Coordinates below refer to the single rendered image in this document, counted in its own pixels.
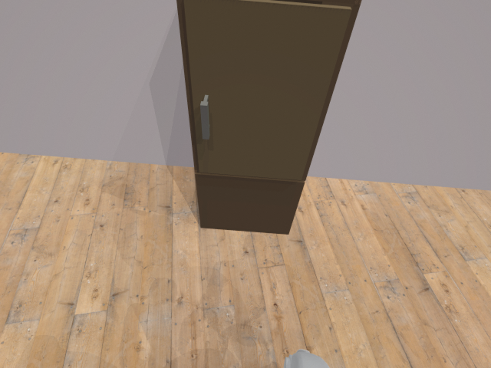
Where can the cupboard door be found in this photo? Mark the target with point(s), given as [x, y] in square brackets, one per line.
[266, 66]

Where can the robot right thigh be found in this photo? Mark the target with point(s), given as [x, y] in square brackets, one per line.
[304, 360]

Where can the handle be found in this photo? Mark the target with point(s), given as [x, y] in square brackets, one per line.
[204, 110]

